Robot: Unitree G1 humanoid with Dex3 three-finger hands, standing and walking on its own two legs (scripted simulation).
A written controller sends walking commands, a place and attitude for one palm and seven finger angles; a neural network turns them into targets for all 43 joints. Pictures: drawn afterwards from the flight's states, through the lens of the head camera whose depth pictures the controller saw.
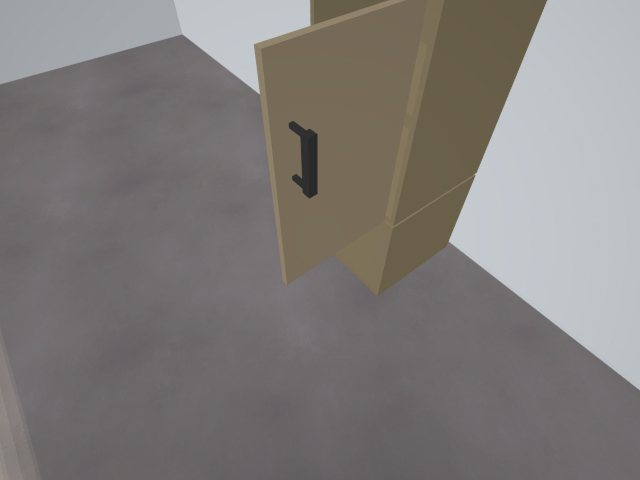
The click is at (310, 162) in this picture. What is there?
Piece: cupboard door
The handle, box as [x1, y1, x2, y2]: [289, 121, 316, 197]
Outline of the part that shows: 292,121 289,123 289,127 301,138 302,177 301,178 295,174 292,176 292,179 303,189 303,193 310,197 316,194 316,133 310,129 305,130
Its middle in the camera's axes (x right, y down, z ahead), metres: -0.03 -0.14 +0.69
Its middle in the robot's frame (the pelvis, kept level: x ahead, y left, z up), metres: +0.62 +0.07 +0.04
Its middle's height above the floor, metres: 0.82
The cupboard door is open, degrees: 92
